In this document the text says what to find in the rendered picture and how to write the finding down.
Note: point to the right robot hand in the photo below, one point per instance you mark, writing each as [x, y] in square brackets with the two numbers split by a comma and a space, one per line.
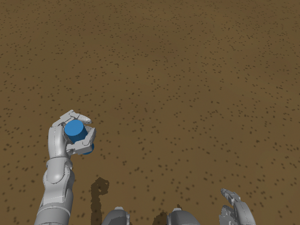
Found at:
[240, 215]

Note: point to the left robot hand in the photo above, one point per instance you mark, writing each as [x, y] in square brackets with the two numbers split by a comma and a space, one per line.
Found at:
[60, 145]

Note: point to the left robot arm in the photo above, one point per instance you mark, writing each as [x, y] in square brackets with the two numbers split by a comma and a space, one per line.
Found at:
[56, 204]

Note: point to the can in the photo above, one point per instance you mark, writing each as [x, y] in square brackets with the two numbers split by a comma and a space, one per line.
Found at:
[76, 131]

